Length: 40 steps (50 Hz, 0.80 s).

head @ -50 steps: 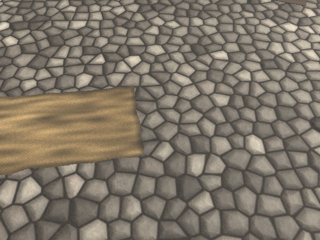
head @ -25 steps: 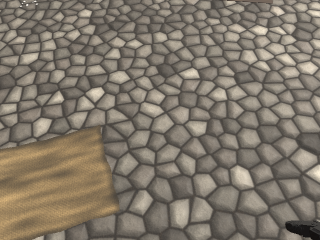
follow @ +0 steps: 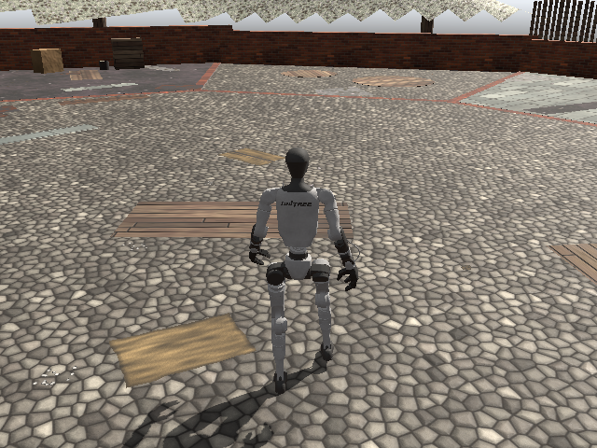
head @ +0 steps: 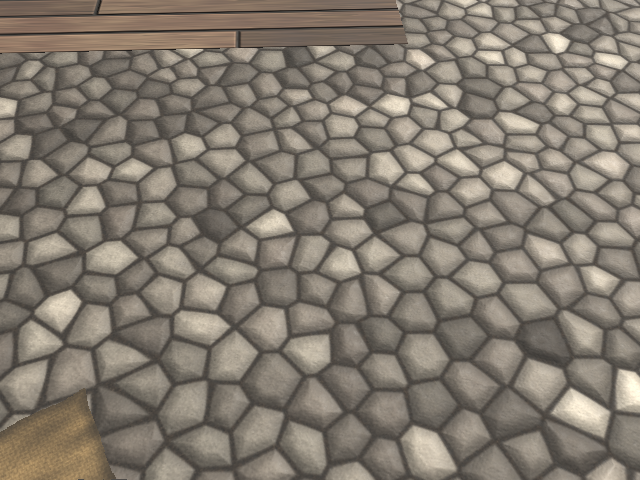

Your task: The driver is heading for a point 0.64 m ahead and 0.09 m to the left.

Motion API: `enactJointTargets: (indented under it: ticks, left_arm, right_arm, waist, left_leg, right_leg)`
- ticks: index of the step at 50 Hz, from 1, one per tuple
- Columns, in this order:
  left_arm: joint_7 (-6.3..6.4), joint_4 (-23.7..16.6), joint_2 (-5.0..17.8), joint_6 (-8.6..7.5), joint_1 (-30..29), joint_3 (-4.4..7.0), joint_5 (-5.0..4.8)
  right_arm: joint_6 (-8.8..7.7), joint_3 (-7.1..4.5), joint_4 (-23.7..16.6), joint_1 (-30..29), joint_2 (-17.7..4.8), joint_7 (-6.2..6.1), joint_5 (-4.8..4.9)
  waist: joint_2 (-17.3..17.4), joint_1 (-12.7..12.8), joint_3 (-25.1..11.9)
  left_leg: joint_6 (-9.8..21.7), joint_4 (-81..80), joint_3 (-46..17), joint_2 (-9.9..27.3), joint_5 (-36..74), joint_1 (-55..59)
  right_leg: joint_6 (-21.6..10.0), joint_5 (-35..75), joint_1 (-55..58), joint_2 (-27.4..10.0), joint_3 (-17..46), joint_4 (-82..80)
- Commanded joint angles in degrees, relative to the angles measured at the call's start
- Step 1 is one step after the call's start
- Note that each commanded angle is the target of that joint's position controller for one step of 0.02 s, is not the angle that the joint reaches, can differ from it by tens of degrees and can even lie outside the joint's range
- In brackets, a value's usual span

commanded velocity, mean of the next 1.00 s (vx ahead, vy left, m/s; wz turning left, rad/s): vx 0.44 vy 0.00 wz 0.03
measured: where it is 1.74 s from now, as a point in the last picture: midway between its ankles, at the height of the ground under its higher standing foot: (308, 425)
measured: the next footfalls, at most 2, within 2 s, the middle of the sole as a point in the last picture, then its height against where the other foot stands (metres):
right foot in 0.16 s outside the picture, level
left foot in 0.68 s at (257, 443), level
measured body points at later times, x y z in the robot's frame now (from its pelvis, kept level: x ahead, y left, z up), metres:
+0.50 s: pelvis +0.27 -0.05 +0.00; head +0.30 -0.06 +0.45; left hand +0.30 +0.23 -0.12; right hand +0.46 -0.31 -0.10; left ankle +0.45 +0.12 -0.69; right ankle +0.23 -0.14 -0.75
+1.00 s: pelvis +0.52 +0.01 +0.00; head +0.55 +0.02 +0.45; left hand +0.65 +0.29 -0.12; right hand +0.62 -0.25 -0.12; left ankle +0.52 +0.09 -0.75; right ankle +0.64 -0.14 -0.70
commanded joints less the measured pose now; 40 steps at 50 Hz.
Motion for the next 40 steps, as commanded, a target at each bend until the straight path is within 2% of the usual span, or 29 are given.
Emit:
enactJointTargets:
  ticks: [1, 4, 5, 6, 7, 8, 9, 10, 11, 12, 13, 14, 15, 16, 18, 21, 24, 28, 30, 32, 33, 34, 35, 36, 37, 38, 39, 40]
  left_arm:
    - [-0.72, -5.36, 2.55, -1.27, -6.89, 0.36, -0.47]
    - [-1.55, -6.65, 3.56, -1.61, -9.28, 0.65, -0.63]
    - [-1.69, -6.57, 4.21, -1.71, -8.48, 0.89, -0.58]
    - [-1.66, -5.94, 5.28, -1.78, -5.81, 1.41, -0.41]
    - [-1.36, -4.11, 6.98, -1.75, 0.4, 2.43, -0.12]
    - [-0.78, -1.72, 9.87, -1.6, 9.51, 3.72, 0.22]
    - [-0.25, -0.78, 15.69, -1.25, 17.38, 4.98, 1.43]
    - [-0.42, 0.38, 13.82, -0.82, 19.29, 4.55, 0.2]
    - [-0.45, 0.17, 10.24, -0.7, 16.2, 3.25, -0.26]
    - [-0.36, -0.2, 8.63, -0.65, 12.65, 2.64, -0.2]
    - [-0.57, -0.21, 7.4, -0.73, 9.35, 2.16, 0.24]
    - [-0.75, -0.39, 5.96, -1.05, 7.1, 1.69, 0.74]
    - [-1.0, -0.29, 5.6, -1.45, 6.56, 1.62, 0.97]
    - [-0.97, 0.15, 6.43, -1.73, 5.68, 1.91, 0.71]
    - [-0.79, 1.26, 6.99, -2.39, 5.87, 2.16, 0.49]
    - [-0.16, 3.04, 8.06, -2.34, 8.12, 2.41, 0.31]
    - [0.34, 4.85, 9.32, -1.95, 11.02, 2.61, -0.11]
    - [0.6, 7.86, 10.21, -0.97, 15.55, 2.8, -0.63]
    - [0.86, 8.9, 10.59, -0.29, 16.19, 3.0, -0.79]
    - [1.17, 9.31, 11.46, 0.34, 15.23, 3.3, -0.69]
    - [1.37, 9.17, 11.63, 0.68, 14.1, 3.33, -0.58]
    - [1.65, 9.01, 10.55, 0.94, 14.28, 2.88, -0.16]
    - [2.11, 7.28, 8.23, 0.81, 14.9, 1.74, 1.42]
    - [1.23, 6.59, 1.5, -0.53, 21.8, -0.19, 1.52]
    - [0.77, 7.29, 7.21, -1.87, 18.26, 0.86, 0.21]
    - [0.45, 5.91, 9.63, -2.67, 13.05, 1.55, -1.28]
    - [0.77, 5.56, 8.91, -2.87, 10.33, 1.35, -1.1]
    - [1.14, 5.46, 8.46, -2.52, 8.81, 1.58, 0.16]
  right_arm:
    - [-0.32, -2.29, -2.15, 0.41, -10.21, -0.37, 0.49]
    - [0.65, -2.54, -0.82, 1.62, -10.95, -0.66, 0.69]
    - [0.97, -2.71, -0.57, 1.46, -11.44, -0.83, 0.71]
    - [1.25, -2.85, -0.56, 0.72, -12.04, -0.99, 0.74]
    - [1.5, -2.72, -0.63, -0.12, -11.93, -1.16, 0.82]
    - [1.51, -1.96, -1.33, -0.46, -10.3, -1.32, 0.22]
    - [0.67, -0.11, -3.49, 3.53, -5.05, -1.19, -0.87]
    - [-0.45, 0.47, -2.75, 5.22, -4.01, -0.88, -0.33]
    - [-1.24, -1.06, -3.55, 0.85, -9.61, -0.42, 1.03]
    - [-1.6, -1.15, -4.82, -3.77, -9.94, -0.2, 1.58]
    - [-1.53, -1.13, -5.16, -5.9, -9.18, -0.29, 0.85]
    - [-1.02, -1.42, -4.93, -5.78, -8.7, -0.47, -0.04]
    - [-0.59, -1.29, -4.48, -4.92, -7.87, -0.37, -0.35]
    - [-0.03, -1.02, -4.16, -2.88, -6.17, -0.39, -0.21]
    - [0.78, -0.96, -4.53, -4.98, -5.72, -0.75, -0.4]
    - [0.77, -0.55, -6.19, -11.06, -4.7, -0.63, -0.87]
    - [0.0, 0.02, -7.66, -17.32, -3.52, 0.07, -0.53]
    - [-0.51, 0.12, -10.04, -23.55, -4.03, 1.19, 0.08]
    - [-0.73, -0.04, -10.91, -24.52, -4.76, 1.76, 0.05]
    - [-0.84, -0.51, -10.35, -21.56, -6.06, 1.99, 0.03]
    - [-0.81, -1.25, -9.05, -17.03, -7.37, 1.9, -0.1]
    - [-0.63, -2.6, -6.59, -8.92, -9.84, 1.46, -0.19]
    - [-0.21, -3.82, -4.93, 0.71, -14.06, 0.93, -0.32]
    - [0.03, -4.52, -3.95, 2.22, -17.5, 1.39, 0.1]
    - [0.17, -2.96, -5.06, 0.85, -11.64, 1.36, 0.52]
    - [0.1, -2.33, -6.23, -3.62, -9.94, 1.05, -0.29]
    - [0.06, -2.08, -6.96, -7.0, -9.23, 0.87, -0.89]
    - [0.11, -1.59, -7.2, -9.28, -7.6, 0.9, -1.28]
  waist:
    - [6.39, -0.09, 1.26]
    - [6.89, 0.51, 2.05]
    - [7.18, 1.44, 1.51]
    - [7.53, 3.4, -0.14]
    - [7.0, 7.0, -4.02]
    - [5.67, 11.04, -10.61]
    - [-5.26, 11.51, -20.37]
    - [-13.57, 11.26, -25.22]
    - [-7.99, 11.66, -16.61]
    - [-5.04, 10.58, -10.01]
    - [-1.63, 8.79, -5.37]
    - [-1.49, 6.88, -3.25]
    - [-2.76, 5.81, -2.35]
    - [-3.98, 4.09, -3.37]
    - [-2.04, 3.89, -1.86]
    - [-0.36, 5.48, 0.21]
    - [-0.2, 7.84, 1.31]
    - [-0.25, 9.84, 2.62]
    - [-0.75, 9.3, 2.56]
    - [-2.02, 7.19, 0.42]
    - [-2.13, 4.5, -2.73]
    - [-1.22, 1.01, -8.32]
    - [5.84, -1.98, -16.5]
    - [20.79, 2.44, -21.59]
    - [14.49, 0.06, -19.91]
    - [10.89, 0.3, -12.09]
    - [5.04, 1.77, -8.57]
    - [1.96, 3.28, -5.79]
  left_leg:
    - [8.84, -4.69, -7.74, 14.65, 14.39, -1.63]
    - [7.83, -2.13, -8.57, 17.13, 17.42, 3.37]
    - [7.28, -0.57, -8.56, 17.6, 20.53, 4.67]
    - [6.56, 2.83, -7.7, 17.21, 27.96, 5.2]
    - [5.32, 10.07, -5.52, 15.25, 36.15, 3.92]
    - [3.44, 21.6, -3.3, 12.5, 34.02, -2.48]
    - [-0.36, 43.5, 0.1, 5.73, 12.51, -23.0]
    - [-1.55, 55.63, -4.83, 0.6, -20.26, -34.99]
    - [-0.89, 60.03, -7.39, 4.29, -18.93, -40.99]
    - [-0.41, 58.73, -5.7, 6.92, -13.83, -41.77]
    - [-0.74, 55.19, -4.6, 8.77, -9.63, -40.11]
    - [-1.05, 52.11, -4.94, 10.39, -6.45, -37.12]
    - [-1.33, 50.9, -4.94, 10.95, -5.11, -33.52]
    - [-2.18, 49.5, -4.66, 11.09, -4.07, -32.14]
    - [-3.25, 46.0, -4.35, 11.37, -0.45, -32.98]
    - [-3.87, 35.19, -4.09, 11.34, 9.22, -34.95]
    - [-3.42, 24.44, -2.44, 9.4, 17.49, -32.26]
    - [-2.17, 18.03, -2.42, 7.96, 17.3, -33.03]
    - [-0.75, 15.92, -2.59, 7.46, 13.28, -33.23]
    - [0.86, 14.82, -0.94, 5.85, 8.88, -28.63]
    - [2.21, 13.64, 1.28, 3.75, 8.47, -21.65]
    - [4.1, 13.89, 1.59, 3.06, 9.93, -9.27]
    - [7.77, 15.96, -11.04, 12.73, 13.41, 7.48]
    - [17.49, 8.79, -39.36, 22.94, -0.77, 24.94]
    - [16.43, 4.7, -42.18, 23.29, -3.7, 24.42]
    - [14.41, 4.62, -33.01, 21.91, 6.89, 16.9]
    - [13.36, 5.21, -25.81, 20.09, 21.3, 9.27]
    - [12.78, 4.65, -20.23, 18.35, 32.86, 2.85]
  right_leg:
    - [-0.27, 5.29, 3.03, 1.79, -1.92, -5.47]
    - [-2.2, 1.0, 2.91, 2.47, -1.77, -8.8]
    - [-2.98, -0.9, 4.71, 2.92, -2.09, -9.69]
    - [-3.99, -2.28, 9.25, 4.11, -3.19, -10.81]
    - [-5.54, -1.44, 18.66, 5.53, -4.69, -12.63]
    - [-7.83, 0.04, 33.21, 2.74, -2.19, -11.06]
    - [-15.2, -1.76, 56.24, -12.17, 18.94, -9.96]
    - [-20.38, -11.56, 61.38, -17.83, 37.84, -18.28]
    - [-17.81, -17.67, 55.15, -15.82, 33.09, -20.45]
    - [-15.84, -16.47, 47.29, -13.36, 25.42, -21.76]
    - [-14.9, -12.09, 39.39, -10.87, 20.28, -23.95]
    - [-14.19, -8.09, 33.88, -9.04, 16.87, -26.01]
    - [-13.92, -0.15, 29.82, -7.72, 13.9, -26.88]
    - [-14.96, -0.16, 28.38, -8.01, 12.89, -28.3]
    - [-15.37, 1.59, 25.79, -7.24, 9.56, -30.61]
    - [-14.37, 3.58, 26.4, -5.95, 5.43, -31.88]
    - [-12.64, 3.19, 27.14, -4.7, 2.18, -32.11]
    - [-12.12, 2.9, 33.91, -7.48, 2.81, -29.93]
    - [-11.24, 5.96, 38.05, -9.15, 3.46, -27.39]
    - [-9.99, 15.02, 40.98, -9.52, 2.6, -23.37]
    - [-8.78, 24.96, 41.18, -7.97, 0.26, -17.62]
    - [-7.03, 28.94, 37.76, -5.3, -2.41, -7.35]
    - [-4.66, 13.63, 26.18, -2.07, -5.67, 10.49]
    - [-0.91, -26.29, 2.29, 8.63, -4.04, 28.12]
    - [-1.22, -31.11, -4.37, 6.24, 2.85, 34.46]
    - [-1.59, -27.01, -6.33, 3.97, 2.24, 35.19]
    - [-1.19, -23.23, -3.89, 1.7, 1.16, 33.35]
    - [-0.59, -21.57, -1.42, 0.42, 0.57, 30.34]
